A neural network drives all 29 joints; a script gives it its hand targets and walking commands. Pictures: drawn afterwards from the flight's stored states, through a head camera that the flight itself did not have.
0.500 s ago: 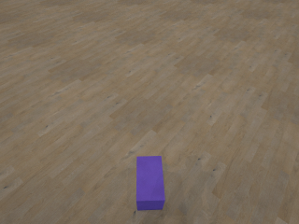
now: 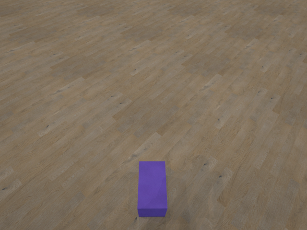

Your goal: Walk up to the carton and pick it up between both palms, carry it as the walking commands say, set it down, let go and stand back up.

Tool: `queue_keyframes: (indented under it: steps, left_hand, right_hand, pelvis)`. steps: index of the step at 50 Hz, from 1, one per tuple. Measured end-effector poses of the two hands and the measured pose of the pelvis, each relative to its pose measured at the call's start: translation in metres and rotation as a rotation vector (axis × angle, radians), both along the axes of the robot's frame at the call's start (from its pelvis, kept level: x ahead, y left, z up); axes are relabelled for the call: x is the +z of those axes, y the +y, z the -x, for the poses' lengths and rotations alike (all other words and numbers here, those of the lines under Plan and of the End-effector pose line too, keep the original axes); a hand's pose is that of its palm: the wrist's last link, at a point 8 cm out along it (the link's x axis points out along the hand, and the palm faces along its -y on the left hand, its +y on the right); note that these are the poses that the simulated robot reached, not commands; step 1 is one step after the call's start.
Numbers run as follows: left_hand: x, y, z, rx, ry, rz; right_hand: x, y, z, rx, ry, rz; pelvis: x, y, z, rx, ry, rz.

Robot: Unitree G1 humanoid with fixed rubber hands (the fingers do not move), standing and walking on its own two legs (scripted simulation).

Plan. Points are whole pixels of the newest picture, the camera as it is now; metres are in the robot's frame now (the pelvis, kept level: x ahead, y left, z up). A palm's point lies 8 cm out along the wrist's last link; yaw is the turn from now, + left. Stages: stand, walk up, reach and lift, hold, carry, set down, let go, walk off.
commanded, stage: walk up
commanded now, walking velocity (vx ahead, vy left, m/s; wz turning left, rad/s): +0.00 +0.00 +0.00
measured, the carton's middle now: (152, 188) +0.42 -0.01 -0.67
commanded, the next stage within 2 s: stand in 0.08 s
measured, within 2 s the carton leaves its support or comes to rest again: neither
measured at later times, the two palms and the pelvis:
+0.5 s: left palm out of the picture +0.00 +0.22 -0.16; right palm out of the picture +0.00 -0.21 -0.15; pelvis -0.02 +0.00 -0.01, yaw +2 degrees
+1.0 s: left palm out of the picture +0.13 +0.20 -0.20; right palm (225, 229) +0.14 -0.22 -0.19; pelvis -0.07 -0.02 -0.06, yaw +7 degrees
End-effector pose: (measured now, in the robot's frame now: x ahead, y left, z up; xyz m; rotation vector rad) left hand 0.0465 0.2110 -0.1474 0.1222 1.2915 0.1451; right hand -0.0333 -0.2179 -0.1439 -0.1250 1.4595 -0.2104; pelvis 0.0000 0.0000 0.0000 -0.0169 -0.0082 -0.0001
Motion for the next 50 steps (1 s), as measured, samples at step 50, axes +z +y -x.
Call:
queue_keyframes:
  steps: [50]
  left_hand:
    - [-0.053, -0.014, -0.082, -0.09, -0.066, 0.006]
  right_hand:
    - [-0.042, 0.003, -0.171, 0.061, -0.27, 0.0]
  pelvis:
    - [-0.06, -0.018, 0.065, 0.127, 0.352, 0.016]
